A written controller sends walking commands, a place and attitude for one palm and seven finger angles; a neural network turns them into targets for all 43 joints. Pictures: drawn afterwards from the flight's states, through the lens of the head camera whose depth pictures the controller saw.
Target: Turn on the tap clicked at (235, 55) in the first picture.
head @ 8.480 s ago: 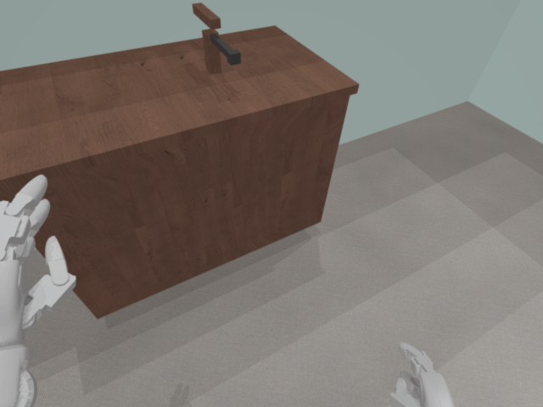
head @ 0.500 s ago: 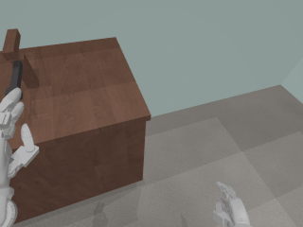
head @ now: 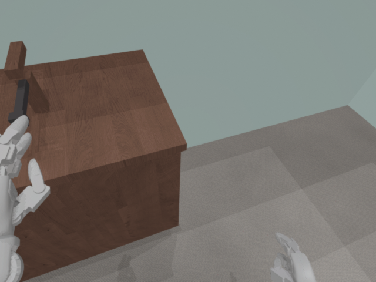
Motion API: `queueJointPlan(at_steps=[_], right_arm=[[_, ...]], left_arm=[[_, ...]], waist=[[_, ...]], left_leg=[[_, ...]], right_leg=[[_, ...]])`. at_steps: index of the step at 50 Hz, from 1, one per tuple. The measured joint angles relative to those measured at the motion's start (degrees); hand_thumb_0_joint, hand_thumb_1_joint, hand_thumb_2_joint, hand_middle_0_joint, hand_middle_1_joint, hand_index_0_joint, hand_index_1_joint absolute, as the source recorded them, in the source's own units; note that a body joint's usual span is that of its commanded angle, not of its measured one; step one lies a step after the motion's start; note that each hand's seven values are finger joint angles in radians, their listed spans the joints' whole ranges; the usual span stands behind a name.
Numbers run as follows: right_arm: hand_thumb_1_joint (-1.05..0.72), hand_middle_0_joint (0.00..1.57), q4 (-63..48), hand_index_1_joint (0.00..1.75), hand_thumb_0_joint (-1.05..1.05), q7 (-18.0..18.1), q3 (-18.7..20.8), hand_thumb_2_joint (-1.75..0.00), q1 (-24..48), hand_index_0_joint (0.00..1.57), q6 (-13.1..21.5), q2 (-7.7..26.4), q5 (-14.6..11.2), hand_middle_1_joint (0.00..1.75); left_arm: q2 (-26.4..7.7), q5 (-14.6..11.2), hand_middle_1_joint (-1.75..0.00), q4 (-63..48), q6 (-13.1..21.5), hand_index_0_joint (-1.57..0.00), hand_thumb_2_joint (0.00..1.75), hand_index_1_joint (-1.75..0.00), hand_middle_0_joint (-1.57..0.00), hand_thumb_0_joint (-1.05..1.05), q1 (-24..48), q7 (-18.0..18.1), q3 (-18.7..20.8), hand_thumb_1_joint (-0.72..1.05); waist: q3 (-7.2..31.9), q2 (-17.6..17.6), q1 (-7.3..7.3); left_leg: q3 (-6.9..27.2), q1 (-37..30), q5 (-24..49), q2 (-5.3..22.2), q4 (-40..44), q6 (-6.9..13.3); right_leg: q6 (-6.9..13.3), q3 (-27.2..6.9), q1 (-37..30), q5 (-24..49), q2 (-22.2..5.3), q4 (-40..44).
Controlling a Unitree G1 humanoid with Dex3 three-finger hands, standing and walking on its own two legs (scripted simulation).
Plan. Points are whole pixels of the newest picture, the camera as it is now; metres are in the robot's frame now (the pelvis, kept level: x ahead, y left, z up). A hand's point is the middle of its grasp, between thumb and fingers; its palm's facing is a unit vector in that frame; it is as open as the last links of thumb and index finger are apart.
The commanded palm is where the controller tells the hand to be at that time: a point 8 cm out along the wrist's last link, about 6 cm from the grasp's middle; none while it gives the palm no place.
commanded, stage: look again from close up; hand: left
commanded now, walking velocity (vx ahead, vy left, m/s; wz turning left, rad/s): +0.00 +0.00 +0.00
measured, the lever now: (19, 119) +0.40 +0.42 +0.10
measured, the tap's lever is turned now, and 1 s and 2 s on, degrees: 0 0 0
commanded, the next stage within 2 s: shuffle to correct the standing spot in 0.12 s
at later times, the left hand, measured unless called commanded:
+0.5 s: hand (50, 185) +0.23 +0.24 +0.15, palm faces +0.41 -0.85 -0.33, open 7.4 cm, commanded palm +0.17 +0.28 +0.17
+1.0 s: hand (33, 149) +0.28 +0.30 +0.16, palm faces +0.43 -0.82 -0.37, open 7.4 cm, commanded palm +0.23 +0.33 +0.17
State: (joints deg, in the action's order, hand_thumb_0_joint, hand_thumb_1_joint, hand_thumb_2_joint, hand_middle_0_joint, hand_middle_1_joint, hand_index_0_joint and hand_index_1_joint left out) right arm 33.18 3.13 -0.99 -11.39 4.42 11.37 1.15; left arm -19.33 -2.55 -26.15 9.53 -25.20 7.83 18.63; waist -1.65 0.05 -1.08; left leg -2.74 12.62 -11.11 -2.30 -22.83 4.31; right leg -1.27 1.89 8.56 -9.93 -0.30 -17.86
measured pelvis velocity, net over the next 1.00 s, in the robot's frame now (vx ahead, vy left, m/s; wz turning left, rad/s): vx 0.07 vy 0.05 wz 0.01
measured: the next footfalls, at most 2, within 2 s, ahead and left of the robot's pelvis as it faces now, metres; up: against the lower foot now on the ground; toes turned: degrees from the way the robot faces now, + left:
right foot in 1.14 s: +0.17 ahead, -0.03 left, +0.00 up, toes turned -2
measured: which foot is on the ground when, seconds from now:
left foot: down 0.00-1.00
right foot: down 0.00-0.90, up 0.92-1.00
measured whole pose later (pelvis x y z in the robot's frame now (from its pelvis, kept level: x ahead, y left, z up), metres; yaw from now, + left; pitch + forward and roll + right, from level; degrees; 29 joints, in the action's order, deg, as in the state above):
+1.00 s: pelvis +0.07 +0.05 -0.03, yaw +1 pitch -2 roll +0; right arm 35.0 1.1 0.9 -9.5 4.0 10.7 0.1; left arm -22.2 -3.2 -29.6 12.2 -24.3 8.4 22.6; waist -4.4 -1.8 -0.6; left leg -3.1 18.5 -20.1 -3.0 -40.1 4.6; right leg -1.0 -0.6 21.7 -29.8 -2.3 -62.7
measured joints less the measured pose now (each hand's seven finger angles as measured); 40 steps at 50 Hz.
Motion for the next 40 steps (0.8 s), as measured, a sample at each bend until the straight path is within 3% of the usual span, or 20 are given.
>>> queueJointPlan(at_steps=[15,24,29,34,36,40], right_arm=[[-0.9,0.21,-0.64,0.3,0.01,0.32,0.13,-0.89,0.55,0.2,-1.08,0.41,-0.17,0.3],[-0.9,0.21,-0.12,0.3,0.01,0.04,1.22,-0.89,-0.73,0.2,-1.18,1.9,-0.1,0.3],[-0.9,0.21,0.35,0.3,0.01,-0.2,1.57,-0.89,-1.16,0.2,-1.32,2.24,-0.59,0.3],[-0.9,0.2,-0.19,0.3,0.01,-0.53,1.32,-0.89,-1.25,0.2,-0.44,1.29,-0.41,0.3],[-0.9,0.21,-0.3,0.3,0.01,-0.84,1.12,-0.89,-1.39,0.2,-0.27,1.11,-0.44,0.3],[-0.9,0.21,0.79,0.3,0.01,-1.96,1.28,-0.89,-0.62,0.2,-0.98,0.95,-1.14,0.3]], left_arm=[[-0.04,-0.77,-0.3,0.34,-1.07,-0.21,0.9,-0.3,-0.21,0.02,-0.55,0.06,-0.4,0.89],[-0.12,-0.86,-0.3,-0.56,0.02,-0.21,0.9,-0.3,-0.21,0.02,-1.8,0.45,-0.84,0.89],[-0.95,-1.05,-0.3,-0.98,1.05,-0.21,0.9,-0.3,-0.21,0.02,-1.26,0.53,0.56,0.89],[-1.72,-1.13,-0.3,-1.64,1.53,-0.2,0.9,-0.3,-0.21,0.02,-1.27,0.35,2.03,0.89],[-1.79,-0.94,-0.3,-1.95,1.97,-0.2,0.9,-0.3,-0.21,0.02,-1.5,0.26,1.92,0.89],[-2.47,-0.6,-0.3,-3.39,3.53,-0.21,0.9,-0.3,-0.21,0.02,-1.21,0.29,1.19,0.89]], waist=[[1.16,0.5,0.06],[2.78,1.55,0.9],[2.56,0.94,1.17],[1.85,0.72,1.45],[1.91,1.79,1.63],[0.46,1.67,1.08]], left_leg=[[0.79,-0.25,-0.8,0.81,-0.75,-0.73],[1.7,2.48,-5.53,0.89,-8.13,-0.19],[1.21,2.88,-8.22,-0.36,-11.28,0.71],[0.32,2.55,-9.26,-1.66,-11.62,1.39],[0.75,3.26,-10.12,-1.26,-12.88,1.41],[1.23,9.16,-12.71,-0.58,-25.64,-1.46]], right_leg=[[0.78,0.71,-1.02,-0.34,0.88,0.6],[0.68,1.69,0.82,-4.79,0.89,-5.54],[0.15,1.32,2.42,-8.67,-0.51,-11.3],[1.35,0.66,4.01,-11.09,-1.91,-15.61],[0.26,1.18,3.08,-11.54,-1.54,-13.75],[-0.99,1.79,2.57,-12.34,-1.64,-14.74]])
